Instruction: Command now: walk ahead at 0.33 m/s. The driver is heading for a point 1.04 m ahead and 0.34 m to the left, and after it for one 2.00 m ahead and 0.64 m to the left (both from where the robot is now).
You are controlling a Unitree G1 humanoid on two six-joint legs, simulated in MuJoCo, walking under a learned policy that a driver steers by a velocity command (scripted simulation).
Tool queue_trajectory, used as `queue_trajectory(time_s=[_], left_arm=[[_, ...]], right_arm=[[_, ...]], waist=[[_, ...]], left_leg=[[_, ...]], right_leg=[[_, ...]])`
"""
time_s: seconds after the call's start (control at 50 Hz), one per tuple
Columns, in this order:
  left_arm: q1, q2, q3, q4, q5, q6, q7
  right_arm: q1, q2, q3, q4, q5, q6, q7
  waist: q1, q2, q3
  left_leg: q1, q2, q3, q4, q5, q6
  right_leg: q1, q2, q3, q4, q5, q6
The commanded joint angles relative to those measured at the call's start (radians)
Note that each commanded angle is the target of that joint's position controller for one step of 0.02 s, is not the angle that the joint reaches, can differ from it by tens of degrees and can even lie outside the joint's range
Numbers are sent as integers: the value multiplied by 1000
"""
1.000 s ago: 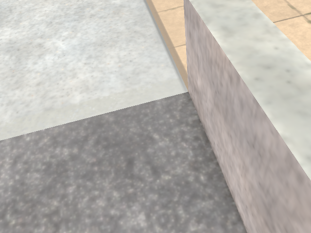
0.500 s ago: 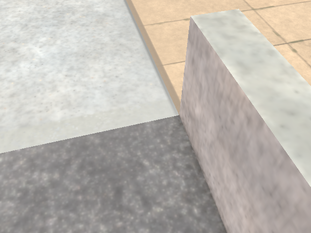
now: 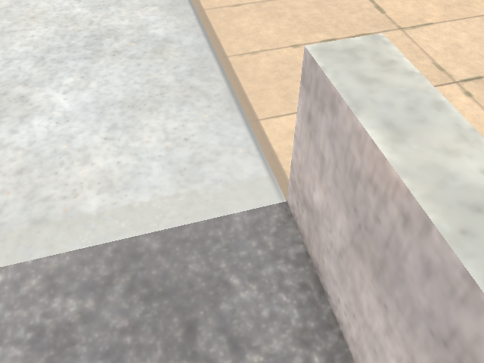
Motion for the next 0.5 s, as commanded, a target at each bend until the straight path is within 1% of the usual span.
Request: queue_trajectory(time_s=[0.02,0.04,0.06,0.08,0.1,0.12,0.14,0.16,0.18,0.2,0.22,0.24,0.26,0.28,0.3,0.32,0.34,0.36,0.38,0.4,0.42,0.44,0.46,0.48,0.5], left_arm=[[-152,110,16,-83,-4,-29,-5],[-201,64,2,-110,6,-40,-9],[-232,89,5,-126,19,-54,-13],[-255,118,14,-128,14,-63,-22],[-256,99,10,-129,-2,-67,-33],[-267,73,2,-134,-19,-69,-43],[-281,58,-1,-143,-25,-69,-49],[-281,48,-3,-150,-19,-71,-55],[-276,23,-12,-166,-15,-72,-62],[-285,9,-20,-180,-5,-72,-70],[-303,-2,-29,-197,2,-72,-76],[-303,-8,-34,-200,12,-77,-77],[-346,-42,-52,-233,13,-79,-74],[-334,-17,-45,-214,8,-59,-65],[-330,4,-35,-261,18,-71,-62],[-264,32,-23,-253,17,-68,-61],[-157,82,5,-223,-4,-64,-54],[-21,139,37,-181,-15,-56,-51],[121,190,60,-130,1,-48,-39],[220,284,72,-106,12,-31,-21],[278,267,66,-80,26,-41,-22],[133,221,55,-109,3,-56,-25],[9,148,36,-121,-2,-66,-19],[-67,121,28,-122,2,-71,-9],[-108,95,23,-114,22,-74,-1]], right_arm=[[107,-84,-21,-1,5,-26,7],[197,-137,-39,32,10,-25,5],[267,-187,-55,42,13,-25,7],[317,-184,-54,48,4,-36,7],[309,-171,-46,42,-10,-51,4],[292,-155,-40,36,-15,-61,1],[280,-123,-28,42,-14,-63,-1],[283,-76,-10,53,-16,-58,-2],[275,-61,-2,59,-15,-52,-4],[259,-48,4,57,-11,-48,-8],[228,-52,8,46,-10,-45,-15],[224,-45,12,36,-9,-41,-17],[191,-116,-1,20,-7,-46,-20],[194,-198,-16,-13,-22,-58,-12],[231,-172,-14,66,5,-41,-31],[276,-176,-12,76,-8,-33,-32],[260,-177,-10,70,-10,-32,-27],[212,-179,-6,53,-4,-19,-25],[181,-163,-1,23,-20,-17,-22],[235,-20,34,19,-68,-3,-17],[369,25,24,52,-5,-7,-8],[290,-53,2,10,28,-3,-3],[157,-79,-3,-53,21,-2,-4],[111,-90,-6,-83,-2,4,-10],[142,-93,-17,-79,-17,16,-13]], waist=[[-79,-16,43],[-103,128,1],[-133,228,3],[-138,198,31],[-112,120,47],[-95,80,59],[-79,45,85],[-64,35,91],[-38,49,102],[-27,36,113],[-12,21,123],[-17,-26,100],[-10,39,112],[-46,-39,163],[49,121,47],[61,195,-26],[124,209,-83],[206,216,-151],[247,166,-203],[179,-137,-286],[160,-213,-454],[120,-122,-254],[84,-80,-62],[34,-46,8],[-11,-78,0]], left_leg=[[98,56,-88,-134,133,59],[273,129,-229,-203,202,91],[437,249,-415,-251,379,164],[523,346,-519,-264,538,233],[543,388,-523,-266,609,263],[554,397,-477,-287,617,262],[535,379,-408,-318,629,235],[495,341,-328,-339,668,197],[416,308,-279,-383,615,178],[327,266,-226,-420,594,166],[216,229,-174,-449,581,157],[120,162,-86,-440,642,131],[-36,159,-80,-493,594,132],[-8,251,-143,-461,1041,107],[59,125,-24,-384,953,91],[86,133,-27,-309,1101,99],[88,161,-40,-198,1191,78],[109,153,-31,-39,1188,41],[-50,126,-45,162,1004,3],[-244,-21,-55,525,68,-51],[-384,-122,-304,862,-121,-61],[-489,-60,-278,956,-38,-66],[-549,1,-201,938,71,-51],[-514,50,-177,904,174,-44],[-422,83,-177,860,241,-39]], right_leg=[[-146,-118,162,-95,24,-116],[-280,6,-22,111,132,-44],[-483,38,-69,272,23,-3],[-658,14,-36,491,-171,4],[-767,-38,15,667,-183,-11],[-860,-73,33,772,-153,-26],[-919,-103,33,823,-118,-31],[-920,-120,19,841,-71,-30],[-879,-129,-1,805,-22,-18],[-822,-127,-28,753,42,-3],[-734,-114,-51,673,109,13],[-591,-87,-93,556,206,15],[-400,-68,-94,375,293,15],[-416,-15,-128,378,310,18],[-281,0,-102,257,228,-12],[-155,70,-160,265,161,-17],[-12,90,-143,211,192,-43],[120,78,-110,113,242,-70],[346,-3,-16,106,302,-84],[532,-320,398,55,533,-167],[569,-481,875,-193,196,-339],[353,-470,849,-302,-195,-306],[151,-420,670,-326,-318,-237],[1,-383,520,-342,-200,-178],[-99,-336,372,-333,-81,-133]])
